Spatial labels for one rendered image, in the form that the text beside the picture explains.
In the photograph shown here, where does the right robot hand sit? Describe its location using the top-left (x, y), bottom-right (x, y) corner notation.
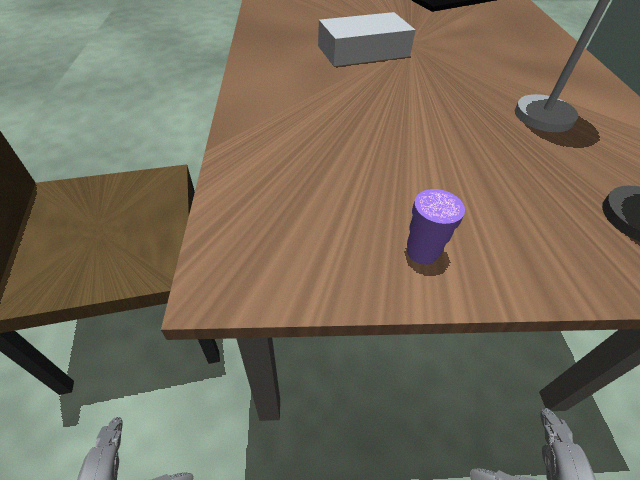
top-left (470, 408), bottom-right (596, 480)

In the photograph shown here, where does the table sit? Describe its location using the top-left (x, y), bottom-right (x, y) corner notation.
top-left (161, 0), bottom-right (640, 421)

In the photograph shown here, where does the left robot hand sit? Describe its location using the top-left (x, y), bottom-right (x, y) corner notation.
top-left (77, 417), bottom-right (193, 480)

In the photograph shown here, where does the chair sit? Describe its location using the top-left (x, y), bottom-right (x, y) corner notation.
top-left (0, 131), bottom-right (220, 395)

